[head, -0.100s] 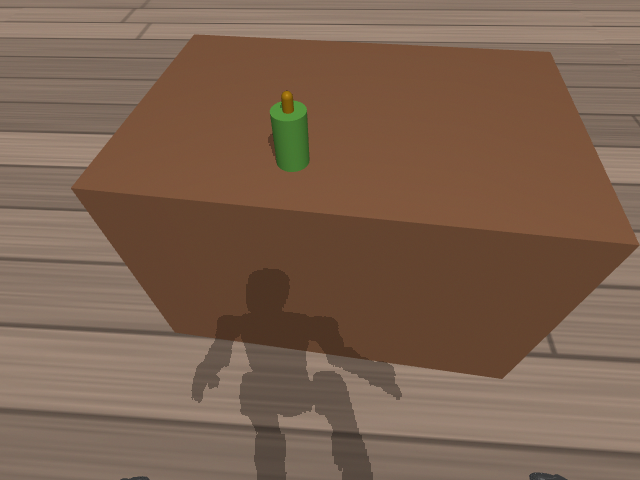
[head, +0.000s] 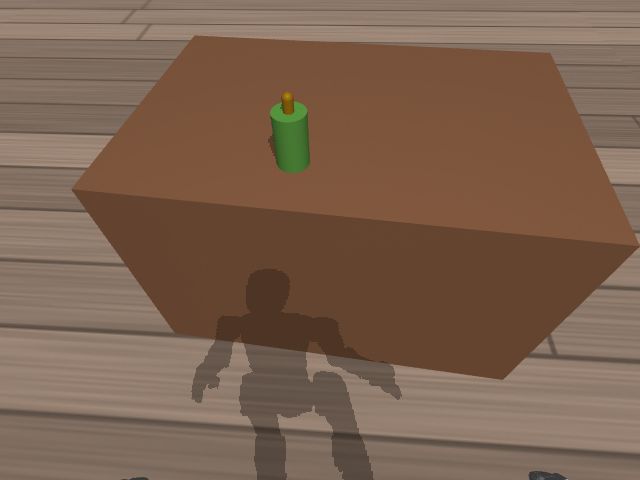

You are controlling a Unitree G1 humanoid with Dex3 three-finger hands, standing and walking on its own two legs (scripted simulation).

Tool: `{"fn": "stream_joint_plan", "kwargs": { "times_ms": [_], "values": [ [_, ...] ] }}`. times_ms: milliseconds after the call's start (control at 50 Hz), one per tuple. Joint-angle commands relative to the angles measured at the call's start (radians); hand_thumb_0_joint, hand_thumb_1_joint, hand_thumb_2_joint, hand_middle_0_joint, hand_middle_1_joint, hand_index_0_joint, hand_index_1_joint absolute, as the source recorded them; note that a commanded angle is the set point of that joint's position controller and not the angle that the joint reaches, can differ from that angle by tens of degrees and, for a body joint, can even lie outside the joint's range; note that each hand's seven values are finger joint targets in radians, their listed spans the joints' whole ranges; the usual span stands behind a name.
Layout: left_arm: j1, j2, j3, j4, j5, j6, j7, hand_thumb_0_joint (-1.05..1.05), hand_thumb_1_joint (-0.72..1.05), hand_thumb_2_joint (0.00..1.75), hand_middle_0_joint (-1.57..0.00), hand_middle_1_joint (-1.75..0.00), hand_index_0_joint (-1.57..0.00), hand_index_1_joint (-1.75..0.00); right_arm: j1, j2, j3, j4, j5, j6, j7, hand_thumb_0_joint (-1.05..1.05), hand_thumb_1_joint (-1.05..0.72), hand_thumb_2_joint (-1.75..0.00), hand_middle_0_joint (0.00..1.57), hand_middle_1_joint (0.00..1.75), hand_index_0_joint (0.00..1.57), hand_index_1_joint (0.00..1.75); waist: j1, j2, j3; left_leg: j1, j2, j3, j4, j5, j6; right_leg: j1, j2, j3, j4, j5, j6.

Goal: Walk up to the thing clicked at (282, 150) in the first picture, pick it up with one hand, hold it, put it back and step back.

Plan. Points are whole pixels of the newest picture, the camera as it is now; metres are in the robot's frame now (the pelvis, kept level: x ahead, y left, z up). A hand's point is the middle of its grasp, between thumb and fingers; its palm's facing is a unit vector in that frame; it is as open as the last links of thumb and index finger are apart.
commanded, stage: stand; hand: left
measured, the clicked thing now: (290, 130) +0.73 +0.08 +0.00
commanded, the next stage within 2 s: walk up in 1.02 s
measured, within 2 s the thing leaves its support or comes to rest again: neither
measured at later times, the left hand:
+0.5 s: hand out of the picture +0.08 +0.25 -0.16, palm faces -0.02 -0.94 -0.34, open 7.4 cm
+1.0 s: hand out of the picture +0.08 +0.25 -0.16, palm faces -0.03 -0.94 -0.34, open 7.4 cm
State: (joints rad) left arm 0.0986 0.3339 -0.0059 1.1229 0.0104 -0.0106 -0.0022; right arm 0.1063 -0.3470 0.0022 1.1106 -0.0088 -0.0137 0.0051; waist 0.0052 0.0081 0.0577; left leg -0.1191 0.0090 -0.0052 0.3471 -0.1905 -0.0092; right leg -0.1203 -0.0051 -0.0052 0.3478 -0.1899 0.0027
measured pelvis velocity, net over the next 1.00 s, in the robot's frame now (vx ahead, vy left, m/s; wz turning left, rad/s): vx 0.01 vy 0.01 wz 0.00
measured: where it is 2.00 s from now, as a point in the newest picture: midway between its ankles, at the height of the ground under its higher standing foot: (354, 474)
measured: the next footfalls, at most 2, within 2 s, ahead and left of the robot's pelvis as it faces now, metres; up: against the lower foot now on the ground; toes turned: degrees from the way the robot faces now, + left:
right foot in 1.32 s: +0.21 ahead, -0.18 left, +0.00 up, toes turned -10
left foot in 1.74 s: +0.30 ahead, +0.07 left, +0.00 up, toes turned -10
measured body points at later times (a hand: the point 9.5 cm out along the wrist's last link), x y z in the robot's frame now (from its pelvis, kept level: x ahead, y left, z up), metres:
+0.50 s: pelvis +0.00 +0.00 +0.00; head +0.02 +0.00 +0.45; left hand +0.08 +0.30 -0.13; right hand +0.08 -0.30 -0.13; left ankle +0.00 +0.12 -0.75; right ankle +0.00 -0.12 -0.75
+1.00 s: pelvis +0.01 +0.01 +0.00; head +0.03 +0.01 +0.45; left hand +0.09 +0.30 -0.13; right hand +0.09 -0.29 -0.13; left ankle +0.00 +0.13 -0.75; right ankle +0.00 -0.12 -0.75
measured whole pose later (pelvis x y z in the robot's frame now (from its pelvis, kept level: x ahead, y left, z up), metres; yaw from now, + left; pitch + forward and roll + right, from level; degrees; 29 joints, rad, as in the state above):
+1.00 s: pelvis +0.01 +0.01 +0.00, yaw +0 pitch -2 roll +0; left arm 0.11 0.34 -0.01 1.12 0.01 -0.01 0.00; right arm 0.11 -0.35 0.00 1.12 -0.01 -0.01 0.00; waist 0.00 0.00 0.06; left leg -0.10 0.00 -0.01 0.33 -0.20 0.00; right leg -0.10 -0.01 -0.01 0.31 -0.19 0.01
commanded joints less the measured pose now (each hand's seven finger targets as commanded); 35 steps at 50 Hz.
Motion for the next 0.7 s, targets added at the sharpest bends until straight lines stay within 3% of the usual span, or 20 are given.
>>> {"fn": "stream_joint_plan", "kwargs": {
  "times_ms": [0, 280, 440, 680],
  "values": [
    [-0.039, 0.215, 0.042, -0.057, 0.0, -0.023, 0.011, 0.0, 0.9, 0.9, -0.2, -0.3, -0.2, -0.3, -0.04, -0.208, -0.039, -0.057, -0.001, -0.023, -0.015, 0.0, -0.9, -0.9, 0.2, 0.3, 0.2, 0.3, -0.001, -0.002, -0.084, 0.014, 0.119, -0.097, -0.057, 0.142, 0.036, 0.004, -0.116, 0.091, -0.052, 0.132, -0.03],
    [-0.033, 0.215, 0.04, -0.059, -0.003, -0.025, 0.012, 0.0, 0.9, 0.9, -0.2, -0.3, -0.2, -0.3, -0.034, -0.211, -0.039, -0.051, 0.0, -0.022, -0.016, 0.0, -0.9, -0.9, 0.2, 0.3, 0.2, 0.3, -0.002, -0.008, -0.092, 0.024, 0.12, -0.093, -0.054, 0.161, 0.036, 0.025, -0.123, 0.095, -0.062, 0.162, -0.03],
    [-0.034, 0.22, 0.043, -0.057, -0.002, -0.02, 0.012, 0.0, 0.9, 0.9, -0.2, -0.3, -0.2, -0.3, -0.027, -0.207, -0.038, -0.046, -0.001, -0.02, -0.015, 0.0, -0.9, -0.9, 0.2, 0.3, 0.2, 0.3, -0.002, -0.015, -0.076, 0.005, 0.117, -0.097, -0.072, 0.116, 0.033, 0.017, -0.118, 0.091, -0.068, 0.101, -0.029],
    [-0.022, 0.219, 0.041, -0.056, -0.003, -0.023, 0.013, 0.0, 0.9, 0.9, -0.2, -0.3, -0.2, -0.3, -0.032, -0.212, -0.037, -0.048, 0.001, -0.02, -0.015, 0.0, -0.9, -0.9, 0.2, 0.3, 0.2, 0.3, -0.001, -0.014, -0.081, 0.024, 0.117, -0.098, -0.064, 0.158, 0.034, 0.021, -0.123, 0.089, -0.068, 0.145, -0.027]
  ]
}}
